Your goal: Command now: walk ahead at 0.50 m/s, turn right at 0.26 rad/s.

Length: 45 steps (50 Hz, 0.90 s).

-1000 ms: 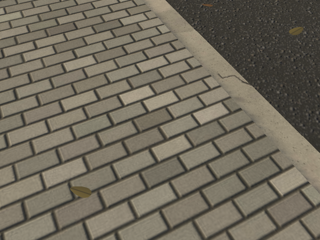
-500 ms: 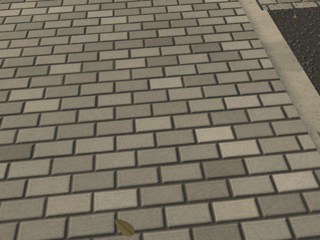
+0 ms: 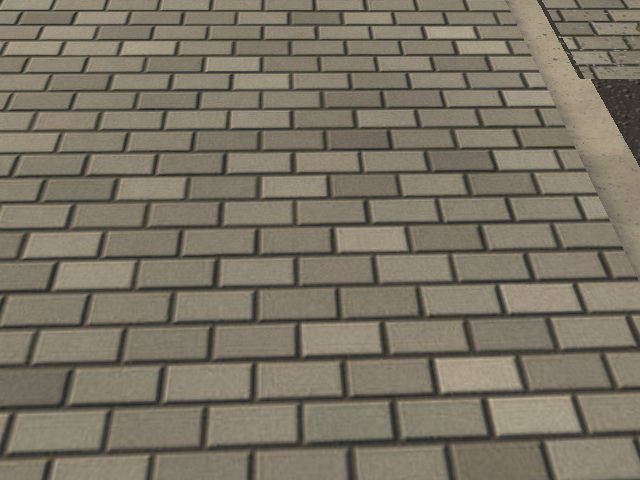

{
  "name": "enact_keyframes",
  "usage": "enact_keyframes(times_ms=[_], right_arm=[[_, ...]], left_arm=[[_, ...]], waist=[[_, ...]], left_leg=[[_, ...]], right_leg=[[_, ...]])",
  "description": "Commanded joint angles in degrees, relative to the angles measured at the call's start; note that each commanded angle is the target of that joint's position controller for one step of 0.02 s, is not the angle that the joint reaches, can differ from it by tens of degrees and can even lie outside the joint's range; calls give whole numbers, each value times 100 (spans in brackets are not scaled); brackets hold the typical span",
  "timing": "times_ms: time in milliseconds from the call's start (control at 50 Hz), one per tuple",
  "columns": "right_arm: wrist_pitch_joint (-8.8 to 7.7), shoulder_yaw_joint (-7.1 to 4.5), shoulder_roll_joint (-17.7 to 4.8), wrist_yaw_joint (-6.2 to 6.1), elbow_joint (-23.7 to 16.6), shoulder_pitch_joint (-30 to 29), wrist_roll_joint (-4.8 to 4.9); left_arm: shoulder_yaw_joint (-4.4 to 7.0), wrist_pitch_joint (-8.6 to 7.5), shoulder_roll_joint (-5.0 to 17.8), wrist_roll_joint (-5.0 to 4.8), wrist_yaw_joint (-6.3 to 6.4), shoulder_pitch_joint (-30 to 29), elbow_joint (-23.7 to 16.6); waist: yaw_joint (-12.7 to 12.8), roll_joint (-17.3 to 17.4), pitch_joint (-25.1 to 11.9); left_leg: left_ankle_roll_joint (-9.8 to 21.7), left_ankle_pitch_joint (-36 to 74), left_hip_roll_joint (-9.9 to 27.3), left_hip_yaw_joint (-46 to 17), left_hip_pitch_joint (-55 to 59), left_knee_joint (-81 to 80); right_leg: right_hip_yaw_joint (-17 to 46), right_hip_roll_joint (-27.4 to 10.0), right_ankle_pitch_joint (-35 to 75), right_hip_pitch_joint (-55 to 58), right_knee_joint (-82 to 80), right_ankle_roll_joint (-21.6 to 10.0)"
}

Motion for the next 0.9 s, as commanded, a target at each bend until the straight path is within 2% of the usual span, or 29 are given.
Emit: enact_keyframes(times_ms=[20,100,180,240,260,280,300,320,340,360,380,400,420,480,520,580,620,680,700,720,740,760,780,800,820,840,860,880,900], right_arm=[[-140,-210,-814,-93,-282,-278,-8],[-97,-235,-917,-159,-44,-33,42],[103,-290,-1022,-203,172,228,119],[252,-347,-1251,-308,132,77,153],[301,-356,-1313,-346,106,10,150],[323,-344,-1323,-377,74,-123,174],[253,-257,-1153,-388,-20,-62,96],[63,10,-280,-230,-255,583,-57],[-187,-51,-753,-114,-293,-40,162],[-325,-108,-992,-55,-491,-583,359],[-390,-86,-936,-76,-515,-689,297],[-383,-129,-969,-110,-469,-724,136],[-321,-162,-990,-111,-461,-603,78],[-134,-128,-791,-132,-496,-467,22],[-92,-53,-623,-149,-642,-904,8],[-127,10,-500,-105,-778,-1540,56],[-159,-22,-600,-67,-866,-1785,134],[-230,-129,-859,-16,-882,-1724,167],[-258,-170,-929,-12,-844,-1548,172],[-287,-228,-995,-27,-735,-1144,160],[-320,-307,-1162,-55,-616,-525,81],[-314,-364,-1455,-92,-537,307,3],[-238,-478,-1857,-14,-235,666,-20],[-233,-347,-1231,19,-355,479,127],[-200,-262,-928,-3,-384,214,143],[-167,-218,-873,-3,-412,-37,75],[-146,-186,-780,-9,-357,-167,52],[-157,-146,-708,-25,-325,-211,18],[-172,-129,-644,-26,-280,-202,39]], left_arm=[[82,-61,308,18,-32,-40,-250],[-19,-94,109,34,-163,-664,-465],[-57,-108,79,45,-330,-1096,-797],[54,-62,298,43,-399,-768,-911],[151,-39,481,37,-387,-282,-841],[312,-33,775,29,-325,568,-669],[478,30,1242,31,-201,1423,-535],[522,-14,1641,-14,-171,1275,-579],[398,-56,1161,19,-166,1443,-649],[334,-96,918,49,-151,1190,-662],[291,-113,784,32,-149,809,-728],[235,-109,602,34,-140,457,-812],[185,-109,500,111,-109,286,-916],[224,-113,655,91,-29,199,-977],[276,-92,832,68,45,298,-941],[298,-11,884,33,103,597,-847],[302,27,885,5,108,815,-764],[296,65,810,-6,137,867,-740],[304,77,808,13,139,799,-762],[281,88,727,28,133,702,-800],[188,71,476,73,112,701,-832],[46,56,107,197,105,920,-900],[-21,-9,-92,-37,89,1810,-997],[70,-13,518,-87,106,1675,-767],[137,-4,761,-41,94,973,-860],[127,-5,702,34,107,571,-953],[129,-39,618,98,94,317,-1040],[121,-53,517,82,60,329,-1062],[100,-52,416,62,36,392,-1048]], waist=[[56,500,-27],[-230,434,261],[-339,415,373],[7,767,-87],[300,853,-394],[797,736,-829],[1143,99,-1398],[392,-1190,-1867],[878,-505,-2293],[909,-240,-1445],[627,261,-931],[409,376,-570],[218,236,-481],[31,104,-317],[148,19,-174],[474,-177,-215],[578,-245,-246],[451,-376,-287],[331,-458,-301],[93,-483,-416],[-204,-356,-875],[-421,427,-1722],[32,2570,-2082],[-163,1625,-1565],[-310,1038,-869],[-240,603,-553],[-172,549,-266],[-36,707,-230],[25,832,-258]], left_leg=[[508,1638,1495,-392,-7,-959],[347,1770,1611,32,403,-1081],[341,2772,1922,233,1421,-595],[176,5476,1960,455,1686,469],[102,6093,1916,510,1588,1212],[-57,5874,1730,617,1057,2373],[-289,3900,1427,609,-315,4117],[-678,-2066,74,-67,-3001,6063],[-554,-2248,148,-1202,-3696,6559],[-405,-1682,473,-1225,-4048,6275],[-365,-1234,727,-1166,-3848,5689],[-437,-1018,872,-1092,-3530,5184],[-511,-853,962,-1114,-3148,5001],[-833,-590,982,-898,-2818,4195],[-982,123,858,-761,-2655,3257],[-1024,1401,528,-687,-2108,1925],[-991,1590,422,-796,-1968,1533],[-781,1152,449,-1049,-1868,1175],[-670,901,457,-1035,-1681,1135],[-526,848,441,-943,-1160,951],[-293,796,721,-1074,-201,948],[47,397,1717,-2160,1234,988],[1006,-1208,2745,-5086,2524,202],[890,-2474,2646,-5256,2228,-76],[666,-2158,2398,-4257,1572,-87],[573,-1361,2151,-3573,951,-117],[608,-663,1959,-3102,504,-206],[580,-191,1801,-2736,223,-308],[606,91,1701,-2516,126,-405]], right_leg=[[168,36,1107,3,-834,29],[-217,137,1609,14,-1857,-77],[-528,273,855,-404,-2304,-301],[-1046,755,-74,424,-2276,-616],[-1142,958,-304,1083,-2246,-763],[-1073,1139,-18,2371,-2631,-991],[201,402,41,4133,-2845,-1365],[3460,-1028,-682,6085,-3243,-2539],[4170,-1153,-1139,6392,-3890,-2587],[3259,-982,-803,5782,-4044,-2265],[2601,-724,-261,4904,-4079,-2048],[2112,-494,366,4158,-4171,-1924],[1854,-354,808,3660,-4306,-1917],[1359,-144,1495,2805,-4516,-1915],[986,122,1471,2375,-4531,-1735],[823,391,875,2176,-4355,-1402],[1119,271,497,2376,-4200,-1316],[1710,2,158,2955,-3675,-1180],[1850,-50,222,3032,-3479,-1124],[1850,58,371,2987,-3157,-1016],[1559,333,553,2828,-2325,-834],[1003,756,-642,2160,-694,-612],[494,1357,-2749,175,1008,-301],[756,952,-2468,-390,1622,-241],[605,787,-1935,-523,1700,-230],[421,617,-1589,-356,1560,-222],[400,475,-1353,-304,1232,-225],[357,332,-1198,-40,981,-242],[263,280,-1156,101,748,-231]])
